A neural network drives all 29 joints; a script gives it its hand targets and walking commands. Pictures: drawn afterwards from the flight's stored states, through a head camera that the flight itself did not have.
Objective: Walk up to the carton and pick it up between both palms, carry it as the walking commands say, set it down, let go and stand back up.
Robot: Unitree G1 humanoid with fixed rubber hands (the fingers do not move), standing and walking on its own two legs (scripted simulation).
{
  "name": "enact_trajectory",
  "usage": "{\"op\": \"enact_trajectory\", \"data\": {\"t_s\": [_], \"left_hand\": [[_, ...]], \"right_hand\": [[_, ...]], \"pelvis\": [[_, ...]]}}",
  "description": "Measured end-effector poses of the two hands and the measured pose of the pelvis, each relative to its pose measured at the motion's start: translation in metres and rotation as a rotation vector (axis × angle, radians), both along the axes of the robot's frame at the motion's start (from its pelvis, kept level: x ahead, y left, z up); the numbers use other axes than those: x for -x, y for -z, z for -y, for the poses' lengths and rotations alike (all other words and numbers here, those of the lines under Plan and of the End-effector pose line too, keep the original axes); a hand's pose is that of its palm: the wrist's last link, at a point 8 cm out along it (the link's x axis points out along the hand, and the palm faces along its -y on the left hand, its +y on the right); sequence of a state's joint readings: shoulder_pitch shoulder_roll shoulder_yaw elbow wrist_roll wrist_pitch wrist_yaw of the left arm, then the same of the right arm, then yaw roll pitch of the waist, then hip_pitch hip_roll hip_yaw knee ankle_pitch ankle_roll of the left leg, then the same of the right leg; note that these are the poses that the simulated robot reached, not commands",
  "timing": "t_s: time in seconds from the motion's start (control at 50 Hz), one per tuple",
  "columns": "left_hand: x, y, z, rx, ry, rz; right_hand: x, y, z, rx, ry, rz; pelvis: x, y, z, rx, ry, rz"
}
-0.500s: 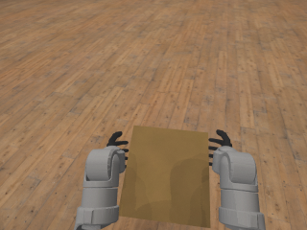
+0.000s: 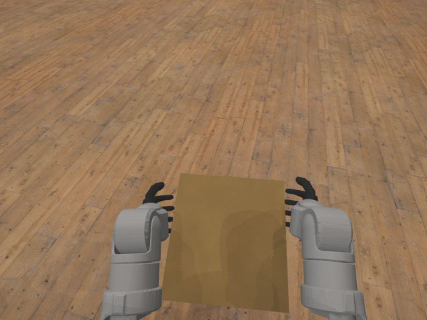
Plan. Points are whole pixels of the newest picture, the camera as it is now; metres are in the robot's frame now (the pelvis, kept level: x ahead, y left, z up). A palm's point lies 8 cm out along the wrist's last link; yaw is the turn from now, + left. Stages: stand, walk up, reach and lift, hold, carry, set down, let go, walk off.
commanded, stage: carry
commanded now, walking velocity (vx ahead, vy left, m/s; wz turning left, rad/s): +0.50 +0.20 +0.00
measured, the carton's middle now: (226, 243) +0.28 +0.00 -0.03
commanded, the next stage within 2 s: none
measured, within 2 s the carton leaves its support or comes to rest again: neither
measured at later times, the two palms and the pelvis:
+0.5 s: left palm (138, 162) +0.40 +0.19 +0.08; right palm (271, 170) +0.39 -0.09 +0.08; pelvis +0.11 +0.08 +0.00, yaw -1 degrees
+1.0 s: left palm (127, 101) +0.63 +0.27 +0.08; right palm (229, 107) +0.63 -0.01 +0.07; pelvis +0.33 +0.15 +0.00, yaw -1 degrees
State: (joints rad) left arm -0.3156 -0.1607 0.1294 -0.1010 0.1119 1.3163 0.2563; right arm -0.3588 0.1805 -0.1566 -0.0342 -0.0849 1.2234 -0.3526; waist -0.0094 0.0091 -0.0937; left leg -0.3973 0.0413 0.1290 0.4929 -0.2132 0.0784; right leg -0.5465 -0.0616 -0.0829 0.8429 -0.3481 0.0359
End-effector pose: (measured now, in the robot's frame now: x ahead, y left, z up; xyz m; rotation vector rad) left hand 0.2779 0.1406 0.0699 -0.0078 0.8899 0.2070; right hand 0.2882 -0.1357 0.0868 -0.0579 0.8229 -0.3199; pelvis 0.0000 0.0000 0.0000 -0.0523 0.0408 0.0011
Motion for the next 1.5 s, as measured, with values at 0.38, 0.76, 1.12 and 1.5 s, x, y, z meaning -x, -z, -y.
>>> {"op": "enact_trajectory", "data": {"t_s": [0.38, 0.76, 1.12, 1.5], "left_hand": [[-0.067, -0.017, -0.028, -0.053, 0.029, 0.008], [-0.243, 0.0, -0.112, -0.025, 0.016, 0.007], [-0.384, -0.003, -0.149, -0.022, 0.024, 0.018], [-0.47, 0.009, -0.198, -0.001, -0.027, 0.035]], "right_hand": [[-0.06, -0.003, -0.027, -0.032, 0.011, -0.001], [-0.235, 0.011, -0.112, -0.046, 0.033, -0.006], [-0.375, 0.006, -0.148, -0.039, 0.029, 0.004], [-0.476, 0.012, -0.197, -0.012, -0.034, 0.011]], "pelvis": [[-0.067, -0.005, -0.04, -0.042, 0.02, -0.033], [-0.223, -0.004, -0.125, -0.044, 0.052, -0.027], [-0.362, -0.01, -0.16, -0.038, 0.014, -0.067], [-0.459, -0.001, -0.195, -0.015, 0.01, -0.038]]}}
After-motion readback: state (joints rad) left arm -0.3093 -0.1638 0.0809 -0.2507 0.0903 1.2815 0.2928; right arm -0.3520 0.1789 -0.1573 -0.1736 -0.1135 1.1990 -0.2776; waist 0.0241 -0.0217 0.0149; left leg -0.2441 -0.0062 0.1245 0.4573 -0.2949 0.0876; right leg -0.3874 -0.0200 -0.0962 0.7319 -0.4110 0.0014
